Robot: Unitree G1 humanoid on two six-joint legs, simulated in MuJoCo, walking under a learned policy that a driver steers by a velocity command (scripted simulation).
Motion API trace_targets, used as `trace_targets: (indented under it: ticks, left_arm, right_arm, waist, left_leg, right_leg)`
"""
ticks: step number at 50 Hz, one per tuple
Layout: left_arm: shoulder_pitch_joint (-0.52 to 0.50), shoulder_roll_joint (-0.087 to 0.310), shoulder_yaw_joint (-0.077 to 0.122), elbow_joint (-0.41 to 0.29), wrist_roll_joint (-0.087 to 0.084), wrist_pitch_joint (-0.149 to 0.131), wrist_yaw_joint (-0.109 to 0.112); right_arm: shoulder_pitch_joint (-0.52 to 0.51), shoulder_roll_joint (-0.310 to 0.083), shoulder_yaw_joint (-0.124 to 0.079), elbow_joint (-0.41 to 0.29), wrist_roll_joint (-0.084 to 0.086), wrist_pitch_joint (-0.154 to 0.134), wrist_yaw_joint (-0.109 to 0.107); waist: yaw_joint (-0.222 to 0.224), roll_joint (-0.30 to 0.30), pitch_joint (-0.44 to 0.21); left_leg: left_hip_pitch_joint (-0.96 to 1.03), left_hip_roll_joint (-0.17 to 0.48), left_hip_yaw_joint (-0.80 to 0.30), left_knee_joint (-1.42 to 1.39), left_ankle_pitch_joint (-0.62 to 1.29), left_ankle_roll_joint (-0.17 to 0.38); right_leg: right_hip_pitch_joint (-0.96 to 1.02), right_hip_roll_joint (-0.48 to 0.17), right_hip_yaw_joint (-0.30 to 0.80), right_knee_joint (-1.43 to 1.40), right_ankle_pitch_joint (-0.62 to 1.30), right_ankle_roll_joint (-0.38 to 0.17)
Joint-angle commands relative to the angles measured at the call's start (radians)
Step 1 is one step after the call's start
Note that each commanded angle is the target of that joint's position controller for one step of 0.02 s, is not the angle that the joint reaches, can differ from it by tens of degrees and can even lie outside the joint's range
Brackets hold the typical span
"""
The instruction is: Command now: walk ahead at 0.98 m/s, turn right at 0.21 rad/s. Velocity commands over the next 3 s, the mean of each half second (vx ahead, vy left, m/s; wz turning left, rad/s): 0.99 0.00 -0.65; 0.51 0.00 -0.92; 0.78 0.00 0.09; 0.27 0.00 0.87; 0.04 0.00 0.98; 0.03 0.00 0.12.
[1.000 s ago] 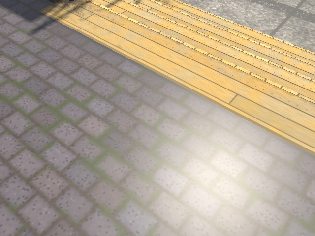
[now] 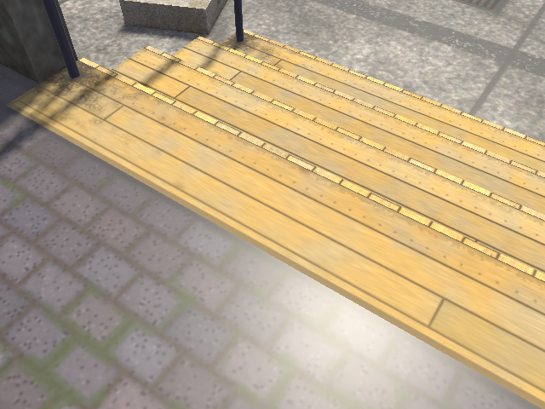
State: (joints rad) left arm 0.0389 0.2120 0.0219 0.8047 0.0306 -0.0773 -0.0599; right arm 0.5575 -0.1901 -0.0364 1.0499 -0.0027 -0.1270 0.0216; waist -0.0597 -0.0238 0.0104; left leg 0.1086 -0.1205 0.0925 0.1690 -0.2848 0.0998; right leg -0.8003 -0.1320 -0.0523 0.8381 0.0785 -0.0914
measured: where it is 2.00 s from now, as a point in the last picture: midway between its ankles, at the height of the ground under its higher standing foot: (442, 204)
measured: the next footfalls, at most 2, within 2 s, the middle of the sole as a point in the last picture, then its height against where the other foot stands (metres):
right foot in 0.16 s outside the picture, level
left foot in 0.60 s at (271, 287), level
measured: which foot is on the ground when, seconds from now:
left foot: down 0.00-0.16, up 0.18-0.58, down 0.60-1.00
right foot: up 0.00-0.14, down 0.16-0.58, up 0.60-1.00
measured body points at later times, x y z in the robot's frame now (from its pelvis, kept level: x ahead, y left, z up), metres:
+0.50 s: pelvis +0.48 -0.05 +0.00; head +0.51 -0.06 +0.45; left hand +0.48 +0.23 -0.12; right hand +0.69 -0.31 -0.05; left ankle +0.75 +0.06 -0.67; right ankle +0.32 -0.05 -0.73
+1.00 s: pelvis +0.78 -0.13 +0.01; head +0.78 -0.16 +0.46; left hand +1.09 -0.15 -0.07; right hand +0.58 -0.38 -0.11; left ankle +0.80 +0.01 -0.73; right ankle +0.76 -0.31 -0.69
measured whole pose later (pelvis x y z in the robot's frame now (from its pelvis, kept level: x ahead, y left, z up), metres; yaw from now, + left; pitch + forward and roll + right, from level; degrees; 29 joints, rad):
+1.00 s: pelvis +0.78 -0.13 +0.01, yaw -49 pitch +1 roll +3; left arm 0.06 0.28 -0.01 0.72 0.06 -0.06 -0.13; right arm 0.29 -0.35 -0.07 0.82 -0.08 -0.13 -0.04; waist -0.10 -0.03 0.01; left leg 0.03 0.03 0.36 0.23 -0.26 -0.02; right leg -0.62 -0.09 0.01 0.82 -0.18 -0.03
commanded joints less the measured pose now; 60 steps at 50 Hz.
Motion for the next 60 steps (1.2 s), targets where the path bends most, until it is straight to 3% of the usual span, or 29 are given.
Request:
trace_targets:
  ticks: [1,5,8,9,10,11,12,14,17,20,25,28,29,30,31,32,33,34,38,41,44,47,52,53,54,56,57,58,60]
  left_arm:
    - [-0.121,0.021,-0.016,-0.073,-0.020,-0.010,-0.008]
    - [-0.014,0.093,0.006,-0.041,-0.017,-0.009,0.007]
    - [0.513,0.205,0.070,0.108,-0.010,0.004,0.030]
    - [0.517,0.270,0.103,0.122,-0.016,0.029,0.039]
    - [0.423,0.304,0.107,0.104,-0.004,0.032,0.030]
    - [0.374,0.237,0.101,0.084,0.001,0.028,0.034]
    - [0.349,0.174,0.088,0.102,-0.004,0.024,0.037]
    - [0.319,0.144,0.075,0.107,-0.006,0.005,0.050]
    - [0.322,0.161,0.067,0.097,-0.033,-0.026,0.053]
    - [0.369,0.183,0.073,0.081,-0.031,-0.036,0.050]
    - [0.459,0.226,0.093,0.075,-0.040,-0.025,0.044]
    - [0.419,0.285,0.108,0.058,-0.034,-0.017,0.057]
    - [0.360,0.296,0.112,0.039,-0.044,-0.019,0.057]
    - [0.333,0.195,0.089,-0.002,-0.056,-0.024,0.059]
    - [0.509,0.056,0.056,-0.037,-0.112,-0.011,0.085]
    - [0.479,0.203,0.070,-0.043,-0.066,0.016,0.102]
    - [0.535,0.038,0.010,0.027,0.060,-0.033,-0.001]
    - [0.394,0.110,0.025,-0.009,0.043,-0.052,-0.018]
    - [0.241,0.053,-0.023,-0.094,0.042,-0.039,-0.019]
    - [0.215,0.049,-0.044,-0.105,0.030,-0.021,-0.071]
    - [0.221,0.101,-0.031,-0.091,0.003,0.005,-0.104]
    - [0.173,0.144,-0.013,-0.094,0.019,0.019,-0.087]
    - [-0.026,0.113,-0.020,-0.119,0.041,0.002,-0.039]
    - [-0.137,0.163,0.009,-0.174,-0.003,0.053,-0.021]
    - [-0.117,0.157,0.011,-0.174,0.004,0.072,-0.013]
    - [0.245,0.151,0.038,-0.078,-0.002,0.065,0.009]
    - [0.491,0.267,0.082,-0.013,0.005,0.061,0.027]
    - [0.520,0.413,0.118,-0.001,-0.027,0.059,0.043]
    - [0.484,0.321,0.101,-0.003,0.003,0.039,0.065]
  right_arm:
    - [-0.017,-0.134,-0.010,-0.057,0.008,-0.034,-0.012]
    - [0.004,-0.204,-0.018,-0.049,-0.033,-0.002,-0.057]
    - [-0.139,-0.263,-0.045,-0.092,-0.052,0.031,-0.074]
    - [-0.157,-0.136,-0.023,-0.136,-0.051,-0.001,-0.051]
    - [-0.111,-0.110,-0.007,-0.224,0.015,-0.019,-0.030]
    - [-0.230,-0.158,-0.002,-0.246,-0.003,-0.033,-0.032]
    - [-0.279,-0.161,-0.002,-0.266,-0.013,-0.042,-0.027]
    - [-0.326,-0.121,0.011,-0.296,-0.056,-0.014,-0.021]
    - [-0.368,-0.105,0.024,-0.342,-0.083,0.038,-0.005]
    - [-0.589,-0.106,0.040,-0.440,-0.059,0.039,0.006]
    - [-0.692,-0.130,0.044,-0.502,-0.028,0.035,0.000]
    - [-0.499,-0.216,0.011,-0.466,-0.030,0.020,-0.029]
    - [-0.321,-0.248,-0.004,-0.425,-0.033,0.008,-0.044]
    - [-0.130,-0.313,-0.022,-0.391,-0.060,-0.001,-0.060]
    - [-0.104,-0.370,-0.036,-0.395,-0.094,0.005,-0.046]
    - [-0.146,-0.326,-0.051,-0.408,-0.051,0.026,-0.035]
    - [-0.026,-0.131,0.036,-0.348,-0.037,0.035,-0.015]
    - [-0.175,-0.112,0.040,-0.342,-0.041,0.022,-0.015]
    - [-0.359,-0.146,0.002,-0.320,-0.036,-0.001,-0.089]
    - [-0.421,-0.264,-0.052,-0.329,-0.060,-0.033,-0.093]
    - [-0.455,-0.283,-0.064,-0.347,-0.089,-0.049,-0.088]
    - [-0.387,-0.276,-0.058,-0.322,-0.089,-0.030,-0.069]
    - [-0.157,-0.258,-0.039,-0.224,-0.070,0.016,-0.026]
    - [-0.136,-0.308,-0.064,-0.197,-0.008,0.057,-0.008]
    - [-0.079,-0.309,-0.059,-0.186,-0.002,0.070,-0.003]
    - [-0.147,-0.332,-0.056,-0.191,0.003,0.084,-0.003]
    - [-0.224,-0.270,-0.037,-0.245,0.008,0.078,0.002]
    - [-0.304,-0.170,-0.020,-0.337,-0.003,0.065,0.008]
    - [-0.411,-0.187,-0.017,-0.349,0.031,0.056,-0.009]
  waist:
    - [0.028,0.048,0.177]
    - [0.103,0.146,0.014]
    - [0.364,0.162,-0.207]
    - [0.264,-0.155,-0.215]
    - [0.160,-0.258,-0.344]
    - [0.177,-0.028,-0.224]
    - [0.134,0.080,-0.100]
    - [0.048,0.156,0.005]
    - [0.007,0.106,0.066]
    - [0.068,0.045,0.129]
    - [0.154,-0.039,0.053]
    - [0.057,-0.038,-0.076]
    - [-0.046,-0.043,-0.150]
    - [-0.102,0.012,-0.283]
    - [0.006,0.312,-0.494]
    - [-0.011,0.222,-0.583]
    - [-0.060,0.308,-0.500]
    - [-0.019,0.121,-0.206]
    - [0.070,0.149,-0.185]
    - [0.095,0.093,-0.104]
    - [0.123,0.089,-0.065]
    - [0.086,0.080,-0.001]
    - [-0.057,0.056,0.110]
    - [-0.061,0.060,0.132]
    - [-0.065,0.074,0.092]
    - [0.143,0.096,-0.064]
    - [0.272,-0.047,-0.191]
    - [0.239,-0.313,-0.234]
    - [0.235,-0.025,-0.090]
  left_leg:
    - [-0.208,0.259,-0.034,-0.198,0.674,0.023]
    - [0.108,0.305,0.070,0.115,1.388,-0.048]
    - [-0.111,0.281,0.091,0.934,1.226,-0.042]
    - [-0.520,0.097,0.047,1.334,0.084,-0.059]
    - [-0.900,0.037,-0.150,1.555,-0.160,-0.090]
    - [-0.978,0.113,-0.196,1.473,-0.058,-0.051]
    - [-0.943,0.154,-0.194,1.350,-0.007,-0.038]
    - [-0.822,0.206,-0.191,1.211,-0.020,-0.067]
    - [-0.759,0.245,-0.140,1.034,-0.038,-0.125]
    - [-0.688,0.223,-0.078,0.719,0.200,-0.153]
    - [-0.597,0.139,-0.079,0.426,0.388,-0.115]
    - [-0.297,0.069,-0.095,0.312,0.314,-0.086]
    - [-0.099,0.120,-0.126,0.270,0.393,-0.075]
    - [0.161,0.317,-0.245,0.350,0.475,-0.054]
    - [0.480,0.746,-0.654,0.432,1.029,0.082]
    - [0.408,0.686,-0.723,0.410,0.898,0.119]
    - [0.303,0.655,-0.628,0.302,0.868,0.310]
    - [0.067,0.582,-0.453,0.282,0.893,0.256]
    - [-0.165,0.440,-0.133,0.125,0.971,0.161]
    - [-0.290,0.403,0.044,0.030,0.965,0.141]
    - [-0.268,0.434,0.118,0.012,0.954,0.110]
    - [-0.155,0.498,0.106,-0.022,0.531,0.128]
    - [0.107,0.498,0.107,-0.052,0.081,0.117]
    - [0.060,0.431,0.231,0.054,0.279,0.022]
    - [0.001,0.425,0.238,0.137,0.525,0.016]
    - [-0.153,0.405,0.282,0.521,0.868,-0.009]
    - [-0.465,0.349,0.281,0.875,0.600,-0.065]
    - [-0.818,0.166,0.130,1.198,-0.248,-0.104]
    - [-0.976,0.188,-0.118,1.275,-0.135,-0.057]
  right_leg:
    - [0.204,0.070,-0.095,-0.195,0.129,-0.035]
    - [0.330,0.238,-0.158,-0.248,-0.035,-0.091]
    - [0.860,0.209,-0.030,-0.309,-0.224,-0.173]
    - [1.119,0.015,0.288,-0.218,-0.150,-0.216]
    - [1.319,-0.148,0.825,-0.455,-0.399,-0.436]
    - [1.228,-0.133,0.810,-0.568,-0.463,-0.385]
    - [1.043,-0.103,0.715,-0.607,-0.423,-0.328]
    - [0.761,-0.013,0.567,-0.623,-0.263,-0.268]
    - [0.527,0.073,0.459,-0.668,-0.211,-0.251]
    - [0.408,0.132,0.405,-0.710,-0.033,-0.214]
    - [0.652,0.113,0.425,-0.613,0.276,-0.137]
    - [0.724,0.137,0.430,-0.290,0.587,-0.052]
    - [0.651,0.180,0.424,-0.066,0.523,-0.019]
    - [0.493,0.224,0.364,0.226,0.130,0.001]
    - [0.201,0.334,0.224,0.604,-0.781,0.042]
    - [0.151,0.237,0.174,0.686,-0.668,0.034]
    - [0.151,0.226,0.252,0.786,-0.628,0.069]
    - [0.052,0.151,0.195,0.707,-0.596,0.083]
    - [0.204,0.024,0.092,0.323,-0.608,0.174]
    - [0.285,0.013,0.017,0.093,-0.370,0.146]
    - [0.310,0.006,0.069,0.015,-0.206,0.093]
    - [0.199,-0.007,0.131,0.040,-0.233,0.061]
    - [0.022,0.037,0.056,-0.102,-0.344,0.022]
    - [0.071,0.087,-0.100,-0.175,-0.350,-0.011]
    - [0.214,0.154,-0.150,-0.178,-0.429,-0.029]
    - [0.639,0.251,-0.141,-0.246,-0.390,-0.083]
    - [0.975,0.074,0.161,-0.328,-0.569,-0.153]
    - [1.100,-0.164,0.679,-0.564,-0.721,-0.218]
    - [1.011,-0.228,0.523,-0.548,-0.378,-0.181]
